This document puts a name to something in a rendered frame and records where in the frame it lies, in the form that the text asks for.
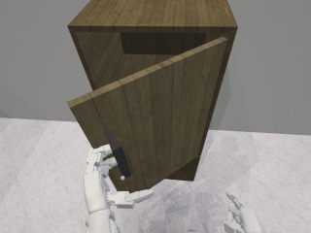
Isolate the handle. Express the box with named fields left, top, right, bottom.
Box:
left=104, top=129, right=131, bottom=179

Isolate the robot left forearm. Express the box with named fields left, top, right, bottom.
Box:
left=85, top=208, right=121, bottom=233

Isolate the cupboard door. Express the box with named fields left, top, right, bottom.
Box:
left=67, top=37, right=227, bottom=193

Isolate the left robot hand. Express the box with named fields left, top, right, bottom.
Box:
left=83, top=144, right=155, bottom=215

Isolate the right robot hand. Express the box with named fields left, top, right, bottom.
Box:
left=224, top=190, right=263, bottom=233

